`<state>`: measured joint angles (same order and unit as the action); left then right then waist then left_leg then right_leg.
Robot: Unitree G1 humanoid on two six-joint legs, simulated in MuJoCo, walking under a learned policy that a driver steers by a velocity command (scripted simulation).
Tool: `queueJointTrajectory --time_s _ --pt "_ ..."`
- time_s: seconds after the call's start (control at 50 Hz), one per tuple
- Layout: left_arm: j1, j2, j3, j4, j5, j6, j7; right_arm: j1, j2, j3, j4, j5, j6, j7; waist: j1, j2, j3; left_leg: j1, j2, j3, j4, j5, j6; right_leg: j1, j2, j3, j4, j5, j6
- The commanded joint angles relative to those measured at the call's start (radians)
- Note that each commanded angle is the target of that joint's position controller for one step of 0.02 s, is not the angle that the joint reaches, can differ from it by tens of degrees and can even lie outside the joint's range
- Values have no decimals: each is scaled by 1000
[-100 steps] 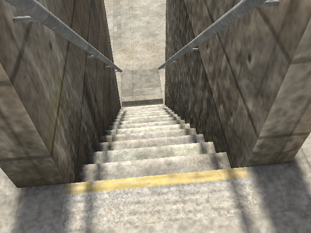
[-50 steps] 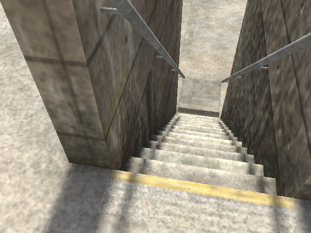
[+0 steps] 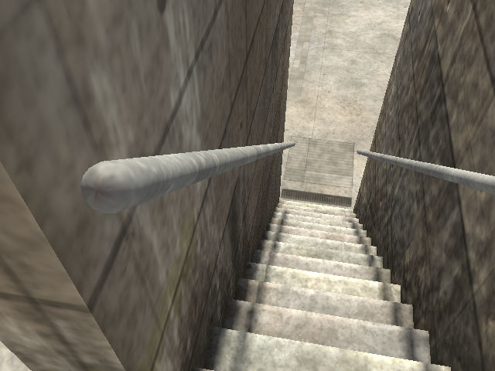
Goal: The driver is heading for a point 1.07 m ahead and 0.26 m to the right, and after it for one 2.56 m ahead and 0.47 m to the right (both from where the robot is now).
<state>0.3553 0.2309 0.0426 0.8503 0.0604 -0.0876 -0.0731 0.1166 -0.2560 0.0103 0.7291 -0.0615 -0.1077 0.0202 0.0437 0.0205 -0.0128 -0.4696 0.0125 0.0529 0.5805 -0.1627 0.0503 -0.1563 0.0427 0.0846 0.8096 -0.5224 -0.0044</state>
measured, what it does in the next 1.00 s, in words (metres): walks ahead, turning right: right foot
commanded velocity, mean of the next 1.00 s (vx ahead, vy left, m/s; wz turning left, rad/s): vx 0.39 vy -0.02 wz -0.38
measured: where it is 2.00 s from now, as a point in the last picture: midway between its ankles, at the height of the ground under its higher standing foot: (312, 360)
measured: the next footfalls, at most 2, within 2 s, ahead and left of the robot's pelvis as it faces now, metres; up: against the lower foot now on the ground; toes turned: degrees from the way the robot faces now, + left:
right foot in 0.44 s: +0.18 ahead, -0.14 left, +0.00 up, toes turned -14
left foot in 1.02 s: +0.43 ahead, +0.05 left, -0.22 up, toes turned -19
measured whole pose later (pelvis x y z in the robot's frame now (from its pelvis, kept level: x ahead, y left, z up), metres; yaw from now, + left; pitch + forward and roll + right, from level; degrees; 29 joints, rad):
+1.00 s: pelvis +0.31 -0.05 -0.15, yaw -25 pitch +4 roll -2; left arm 0.57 0.17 -0.06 0.92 0.05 -0.07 -0.01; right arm 0.18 -0.22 0.02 0.84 -0.09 -0.06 0.06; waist 0.11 0.00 -0.09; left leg -0.64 0.10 0.03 0.84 0.33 -0.06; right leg -0.56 0.11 0.10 1.53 -0.94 -0.06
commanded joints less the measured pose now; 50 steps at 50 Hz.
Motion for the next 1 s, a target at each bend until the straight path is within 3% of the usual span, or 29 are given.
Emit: queueJointTrajectory --time_s 0.02,0.06,0.08,0.1,0.24,0.26,0.28,0.3,0.32,0.36,0.38,0.42,0.44,0.46,0.48,0.5,0.52,0.56,0.62,0.68,0.74,0.8,0.84,0.88,0.9,0.94,0.96,0.98,1.0 --pt "-47 100 13 -75 -80 27 23 475 -203 -60 72 1 -50 6 -152 61 -192 780 509 -615 -155 834 258 -674 80 246 527 -1 93" --pt "-44 115 1 -87 -46 61 39 225 -179 -53 0 42 -64 -31 -28 33 -135 396 416 -289 -126 1003 196 -497 -38 164 520 100 144" --pt "-48 35 -16 -34 40 23 24 143 -56 -29 -14 1 -18 -53 4 69 -107 191 251 -137 -313 135 123 -383 -151 69 361 192 42" --pt "6 5 -21 -1 43 15 8 81 -79 -34 -64 -19 12 -66 5 116 -2 69 231 -133 -425 -119 146 -363 -82 -34 343 187 49" --pt "-155 22 -23 -45 -38 20 -30 303 -96 -54 86 -26 -9 -30 -58 79 -76 321 290 22 -351 461 199 -485 -106 -48 0 526 -8" --pt "-127 59 -38 -52 -51 89 -21 268 -233 -114 27 -20 -36 -19 -48 -15 -37 463 405 -61 -240 1071 222 -588 -86 2 11 344 102" --pt "-29 12 -57 -44 -18 127 -22 317 -233 -116 50 -55 -54 -26 -26 53 -112 544 431 -23 -175 1194 207 -613 -127 61 245 383 146" --pt "-1 30 -52 -52 -10 117 -11 266 -175 -107 38 -66 -42 -10 2 68 -102 459 467 5 -243 963 213 -611 -177 120 345 397 129" --pt "-34 66 -21 -128 0 33 -19 -100 -212 -117 -79 2 -24 -56 100 99 -142 169 254 177 -211 767 170 -318 -64 -100 470 182 75" --pt "37 50 -23 -128 13 -6 -26 -249 -254 -128 -130 -53 15 -84 157 55 -147 -28 164 223 4 637 117 -81 -24 -183 392 384 24" --pt "8 78 -14 -116 -1 -19 -18 -151 -247 -135 -100 19 29 -84 128 66 -14 102 147 207 -15 532 117 -233 -32 -267 19 285 44" --pt "64 95 -2 -99 -33 -26 15 2 -243 -140 -88 -25 15 -62 -3 76 -15 277 252 145 215 591 115 -197 18 -266 -151 313 40" --pt "151 135 27 -71 -31 -24 53 122 -144 -123 -42 -32 -2 -40 -21 -58 -71 247 207 123 463 294 54 -86 23 -143 -317 650 -41" --pt "129 319 75 -107 -32 -26 111 182 16 -72 -53 -21 -6 -8 -88 -282 -119 -75 -2 159 959 -625 -69 63 -234 269 -284 1635 -416" --pt "229 307 64 -47 8 -73 58 369 116 -18 -36 -46 -10 42 -35 -237 -188 -404 -19 -239 933 -447 -13 197 -327 571 -358 471 -476" --pt "253 168 38 -24 -1 -76 38 132 -35 -53 -70 -8 1 30 79 -98 25 -567 10 -237 948 -352 -34 14 -284 574 -410 -127 -398" --pt "73 107 20 -59 -19 -67 31 63 -80 -60 -86 -4 -3 -6 43 -129 66 -585 18 -183 922 -282 -63 -124 -245 563 -410 -232 -341" --pt "65 56 -16 -62 -21 -49 34 38 -49 -38 -57 -17 -5 -47 -13 -29 -49 -524 77 -197 943 -248 -106 -186 -207 505 -300 -22 -322" --pt "-71 55 -51 -107 5 -44 47 59 -17 -7 -44 -54 36 -21 -68 -22 -74 -379 88 -112 883 -123 -162 -453 -161 415 -297 23 -335" --pt "97 90 -63 -26 -7 -47 64 97 -33 -6 18 -72 41 19 -37 -122 -83 -278 55 -37 932 -82 -128 -511 -109 282 -167 191 -291" --pt "260 100 -63 12 37 -49 59 -49 -25 4 -34 -55 9 -6 78 -106 -100 -549 70 -109 837 -183 -122 -158 -206 447 -17 457 -326" --pt "278 90 -61 24 21 -37 46 -33 12 18 -10 -44 1 -24 71 -145 -82 -572 59 -71 796 -202 -125 -149 -197 469 45 593 -345" --pt "390 -38 -90 62 1 -33 82 -90 27 23 18 -92 11 -8 144 -136 -56 -806 112 -191 543 172 -128 53 -155 475 236 259 -296" --pt "446 -11 -79 86 -16 -28 88 -142 22 19 27 -77 15 8 169 -155 -50 -857 106 -141 437 227 -106 56 -131 500 277 218 -299" --pt "324 -3 -80 15 -61 -15 90 -94 -14 17 65 -54 19 33 142 -45 -27 -562 102 -88 119 483 -105 -228 -68 338 279 52 -280" --pt "71 126 -79 -28 32 -1 44 175 31 23 125 -69 44 72 -66 -197 15 285 17 92 467 589 -101 -1058 -37 229 228 -286 -282" --pt "-7 131 -84 -62 36 -8 43 329 -1 7 152 -83 42 72 -155 -156 41 464 0 91 592 539 -134 -1208 -27 230 275 -364 -271" --pt "-103 155 -77 -97 18 -14 56 440 -33 -3 164 -72 45 71 -206 -62 43 478 33 57 375 536 -147 -1093 -51 192 406 -409 -207" --pt "0 97 -2 36 -101 56 126 593 -12 -58 180 128 96 -13 -312 -171 -150 587 148 -63 -49 657 -81 -647 33 77 590 -5 -157"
